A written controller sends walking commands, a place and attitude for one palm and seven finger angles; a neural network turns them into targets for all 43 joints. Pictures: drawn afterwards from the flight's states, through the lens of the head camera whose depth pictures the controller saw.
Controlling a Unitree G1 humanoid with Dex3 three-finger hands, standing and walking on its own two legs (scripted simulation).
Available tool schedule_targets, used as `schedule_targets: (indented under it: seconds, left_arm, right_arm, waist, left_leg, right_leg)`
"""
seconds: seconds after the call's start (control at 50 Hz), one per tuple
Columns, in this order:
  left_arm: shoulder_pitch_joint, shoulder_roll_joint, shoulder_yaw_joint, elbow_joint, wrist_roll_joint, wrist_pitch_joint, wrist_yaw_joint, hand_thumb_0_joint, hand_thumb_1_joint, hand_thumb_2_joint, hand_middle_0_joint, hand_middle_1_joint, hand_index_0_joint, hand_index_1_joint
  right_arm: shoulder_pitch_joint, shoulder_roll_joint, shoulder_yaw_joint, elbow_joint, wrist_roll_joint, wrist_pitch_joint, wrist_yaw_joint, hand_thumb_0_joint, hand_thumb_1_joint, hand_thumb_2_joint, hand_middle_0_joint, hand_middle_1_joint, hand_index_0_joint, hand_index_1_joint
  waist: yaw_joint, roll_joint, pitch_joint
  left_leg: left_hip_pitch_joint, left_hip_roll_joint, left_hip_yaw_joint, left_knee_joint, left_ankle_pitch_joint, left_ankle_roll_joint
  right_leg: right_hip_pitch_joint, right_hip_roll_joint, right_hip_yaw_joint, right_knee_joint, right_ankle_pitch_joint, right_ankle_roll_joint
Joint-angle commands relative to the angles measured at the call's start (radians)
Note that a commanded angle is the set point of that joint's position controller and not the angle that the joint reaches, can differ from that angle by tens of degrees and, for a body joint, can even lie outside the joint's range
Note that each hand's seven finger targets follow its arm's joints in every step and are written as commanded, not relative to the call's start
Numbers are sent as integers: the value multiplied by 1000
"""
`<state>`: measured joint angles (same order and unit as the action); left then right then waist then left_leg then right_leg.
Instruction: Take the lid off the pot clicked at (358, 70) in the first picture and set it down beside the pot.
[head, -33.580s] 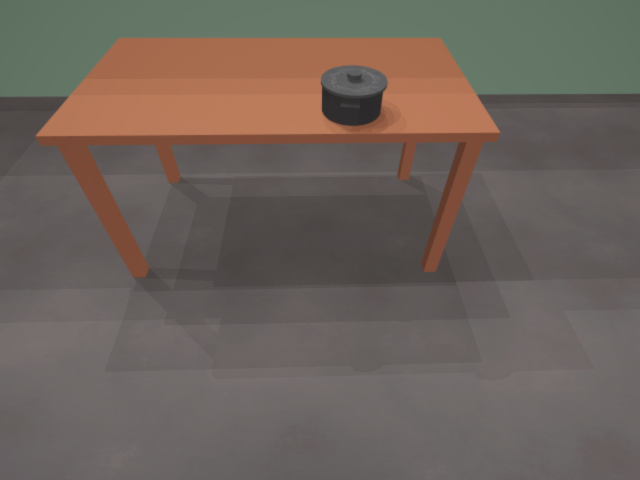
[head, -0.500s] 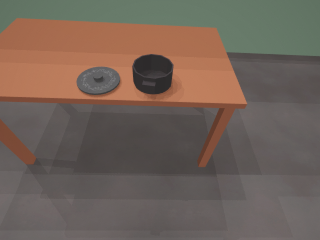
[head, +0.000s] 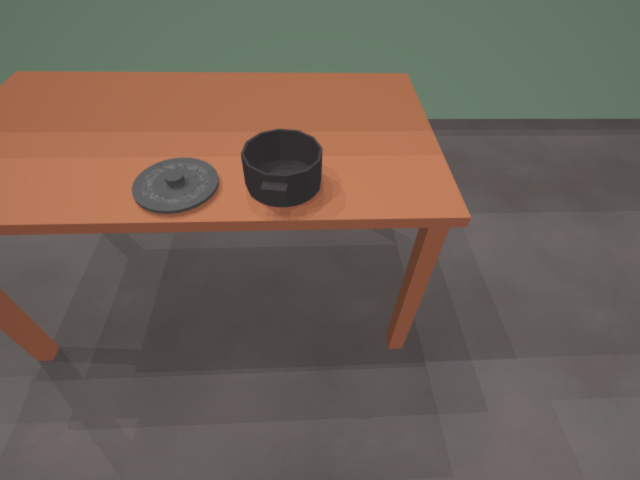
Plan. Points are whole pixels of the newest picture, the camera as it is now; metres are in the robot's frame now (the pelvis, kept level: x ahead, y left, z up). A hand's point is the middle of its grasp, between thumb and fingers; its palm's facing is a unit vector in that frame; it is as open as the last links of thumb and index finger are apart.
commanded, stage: let the arm hang, fingers relaxed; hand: left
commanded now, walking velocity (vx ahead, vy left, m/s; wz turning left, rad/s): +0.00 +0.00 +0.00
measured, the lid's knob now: (174, 177) +0.72 +0.36 -0.08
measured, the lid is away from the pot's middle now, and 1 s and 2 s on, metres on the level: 0.24 0.24 0.24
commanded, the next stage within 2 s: look to check the result in 0.06 s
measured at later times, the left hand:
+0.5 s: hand out of the picture -0.01 +0.15 -0.18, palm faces +0.06 -0.99 -0.16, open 7.4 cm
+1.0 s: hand out of the picture +0.00 +0.15 -0.18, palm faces +0.05 -0.98 -0.17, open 7.4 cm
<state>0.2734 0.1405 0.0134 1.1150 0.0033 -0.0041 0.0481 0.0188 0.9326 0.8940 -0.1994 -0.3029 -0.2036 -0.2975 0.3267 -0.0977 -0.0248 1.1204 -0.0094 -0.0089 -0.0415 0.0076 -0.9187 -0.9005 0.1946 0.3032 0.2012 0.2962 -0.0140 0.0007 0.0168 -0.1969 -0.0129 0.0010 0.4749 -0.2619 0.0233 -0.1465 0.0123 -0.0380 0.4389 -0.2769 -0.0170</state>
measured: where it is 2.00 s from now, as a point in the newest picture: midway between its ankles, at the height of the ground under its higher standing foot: outside the picture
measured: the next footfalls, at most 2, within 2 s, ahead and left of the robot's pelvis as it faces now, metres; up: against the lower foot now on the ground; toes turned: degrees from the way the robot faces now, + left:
none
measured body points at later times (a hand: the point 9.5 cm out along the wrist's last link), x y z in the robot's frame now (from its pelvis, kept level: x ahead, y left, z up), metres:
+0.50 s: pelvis +0.01 +0.00 +0.00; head +0.01 +0.00 +0.45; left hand -0.02 +0.20 -0.16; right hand -0.01 -0.21 -0.16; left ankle +0.00 +0.10 -0.74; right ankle -0.03 -0.11 -0.74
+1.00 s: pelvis +0.00 -0.01 +0.00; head +0.01 -0.01 +0.45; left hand +0.00 +0.20 -0.16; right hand -0.02 -0.21 -0.16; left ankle +0.00 +0.10 -0.74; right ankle -0.03 -0.11 -0.74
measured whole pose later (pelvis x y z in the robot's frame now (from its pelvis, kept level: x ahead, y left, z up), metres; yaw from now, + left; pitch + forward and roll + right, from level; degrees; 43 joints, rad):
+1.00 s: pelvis +0.00 -0.01 +0.00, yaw +0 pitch -1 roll +0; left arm 0.30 0.12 0.02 1.13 0.00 -0.01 0.05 0.01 0.91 0.89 -0.20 -0.30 -0.20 -0.30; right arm 0.32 -0.09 -0.02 1.13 -0.01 -0.01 -0.05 0.00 -0.92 -0.90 0.19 0.30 0.20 0.30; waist -0.01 0.01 0.03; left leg -0.18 0.00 0.00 0.45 -0.26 0.01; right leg -0.13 0.02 -0.04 0.42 -0.28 -0.03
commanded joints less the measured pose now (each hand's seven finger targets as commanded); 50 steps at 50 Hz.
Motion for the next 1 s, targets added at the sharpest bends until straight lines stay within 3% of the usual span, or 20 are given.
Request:
schedule_targets:
  seconds: [0.0,0.24,0.38,0.52,0.78,0.92,0.98]
  left_arm:
    - [85,80,13,-17,3,-11,4,0,900,900,-200,-300,-200,-300]
    - [95,67,11,-6,3,-10,3,0,900,900,-200,-300,-200,-300]
    - [104,64,12,0,3,-13,4,0,900,900,-200,-300,-200,-300]
    - [100,60,12,2,3,-8,4,0,900,900,-200,-300,-200,-300]
    - [102,62,15,-1,2,-12,3,0,900,900,-200,-300,-200,-300]
    - [99,61,16,-6,2,-13,4,0,900,900,-200,-300,-200,-300]
    - [103,61,16,-3,2,-14,4,0,900,900,-200,-300,-200,-300]
  right_arm:
    - [74,-79,-18,-20,3,-9,-3,0,-900,-900,200,300,200,300]
    - [63,-87,-17,-16,3,-6,-6,0,-900,-900,200,300,200,300]
    - [68,-89,-16,-12,5,-12,-9,0,-900,-900,200,300,200,300]
    - [69,-83,-15,-9,3,-6,-9,0,-900,-900,200,300,200,300]
    - [75,-82,-15,-7,3,-11,-9,0,-900,-900,200,300,200,300]
    - [77,-77,-14,-1,4,-10,-10,0,-900,-900,200,300,200,300]
    - [77,-77,-15,-1,4,-9,-9,0,-900,-900,200,300,200,300]
  waist:
    - [9,12,59]
    - [6,17,72]
    - [7,10,34]
    - [7,18,87]
    - [11,-5,60]
    - [8,21,67]
    - [8,-5,74]
  left_leg:
    - [-36,92,-72,-79,181,30]
    - [-15,99,-79,-90,165,31]
    - [13,103,-73,-81,234,33]
    - [-17,104,-83,-103,157,33]
    - [-6,100,-76,-98,189,32]
    - [0,102,-74,-97,196,31]
    - [-10,98,-71,-95,180,28]
  right_leg:
    - [-17,-105,82,-78,183,-36]
    - [-33,-98,75,-90,152,-33]
    - [-6,-100,70,-79,218,-29]
    - [-35,-93,66,-91,138,-29]
    - [-15,-97,74,-86,178,-29]
    - [-23,-95,74,-87,180,-30]
    - [-22,-97,78,-94,172,-30]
